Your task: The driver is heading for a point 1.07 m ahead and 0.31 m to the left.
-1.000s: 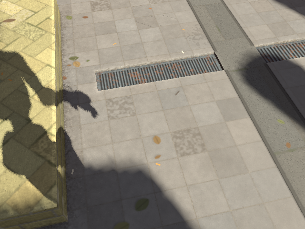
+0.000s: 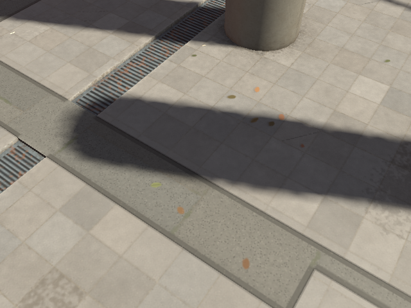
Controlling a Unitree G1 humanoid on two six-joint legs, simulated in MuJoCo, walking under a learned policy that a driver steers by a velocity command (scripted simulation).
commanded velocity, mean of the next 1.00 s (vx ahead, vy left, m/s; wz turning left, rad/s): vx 0.36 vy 0.00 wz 0.26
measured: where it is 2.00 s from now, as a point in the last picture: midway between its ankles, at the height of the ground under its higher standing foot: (142, 229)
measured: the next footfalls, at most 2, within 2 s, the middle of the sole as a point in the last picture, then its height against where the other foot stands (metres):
left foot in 0.08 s outside the picture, level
right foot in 0.52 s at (239, 265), level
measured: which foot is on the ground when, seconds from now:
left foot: up 0.00-0.06, down 0.08-0.52, up 0.54-0.96, down 0.98-1.00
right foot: down 0.00-0.10, up 0.12-0.50, down 0.52-0.98, up 1.00-1.00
